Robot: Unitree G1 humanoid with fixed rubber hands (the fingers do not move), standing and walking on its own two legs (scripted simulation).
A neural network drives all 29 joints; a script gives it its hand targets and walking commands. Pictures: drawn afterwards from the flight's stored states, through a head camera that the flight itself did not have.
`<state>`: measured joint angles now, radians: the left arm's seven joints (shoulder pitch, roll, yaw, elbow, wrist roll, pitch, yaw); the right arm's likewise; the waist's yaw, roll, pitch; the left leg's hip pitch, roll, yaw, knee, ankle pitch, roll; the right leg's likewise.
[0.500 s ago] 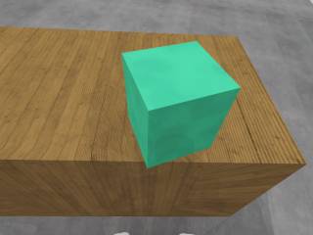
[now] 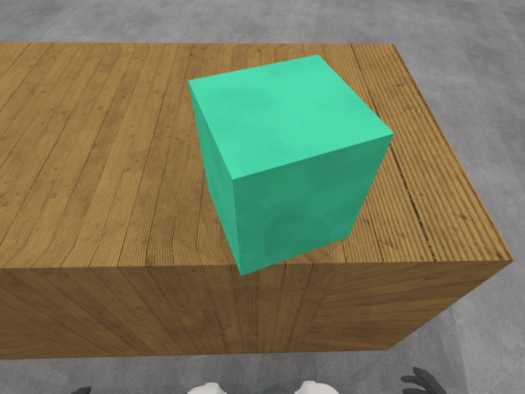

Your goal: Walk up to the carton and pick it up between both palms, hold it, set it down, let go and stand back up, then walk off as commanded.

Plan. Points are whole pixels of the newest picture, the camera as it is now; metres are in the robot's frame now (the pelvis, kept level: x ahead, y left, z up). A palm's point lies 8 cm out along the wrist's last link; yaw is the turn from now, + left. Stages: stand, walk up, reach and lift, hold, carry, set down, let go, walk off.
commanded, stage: reach and lift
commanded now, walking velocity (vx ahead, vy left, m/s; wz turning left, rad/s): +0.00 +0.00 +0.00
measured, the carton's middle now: (278, 168) +0.45 -0.03 +0.08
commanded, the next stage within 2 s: none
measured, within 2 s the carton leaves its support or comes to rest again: neither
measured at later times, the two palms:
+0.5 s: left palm (92, 393) +0.16 +0.24 -0.05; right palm (460, 380) +0.16 -0.29 -0.07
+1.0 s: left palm (115, 382) +0.16 +0.19 +0.00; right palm (487, 382) +0.15 -0.30 -0.01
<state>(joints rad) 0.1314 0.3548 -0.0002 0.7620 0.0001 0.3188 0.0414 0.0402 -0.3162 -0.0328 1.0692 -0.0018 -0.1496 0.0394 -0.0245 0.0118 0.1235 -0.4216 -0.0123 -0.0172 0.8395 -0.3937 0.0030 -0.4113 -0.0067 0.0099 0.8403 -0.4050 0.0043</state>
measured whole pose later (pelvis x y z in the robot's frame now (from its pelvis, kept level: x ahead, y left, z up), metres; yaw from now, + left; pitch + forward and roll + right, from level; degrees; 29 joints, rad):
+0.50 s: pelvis +0.00 -0.02 +0.01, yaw +0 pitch -8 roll +2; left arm 0.14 0.26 0.00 0.43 0.00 0.35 0.09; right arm 0.11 -0.35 -0.03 0.85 0.00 -0.17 0.13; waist 0.04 -0.02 0.12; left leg -0.24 -0.01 -0.02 0.74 -0.36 -0.03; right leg -0.26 -0.01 0.01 0.80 -0.40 -0.02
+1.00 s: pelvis -0.03 -0.05 +0.01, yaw -1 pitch -12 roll +4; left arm 0.16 0.24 0.00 0.29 0.00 0.27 0.15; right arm 0.23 -0.30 -0.03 0.37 0.00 0.00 0.14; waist 0.02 -0.05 0.12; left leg -0.15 -0.01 -0.02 0.60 -0.25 -0.03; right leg -0.22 -0.01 0.01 0.76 -0.34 -0.05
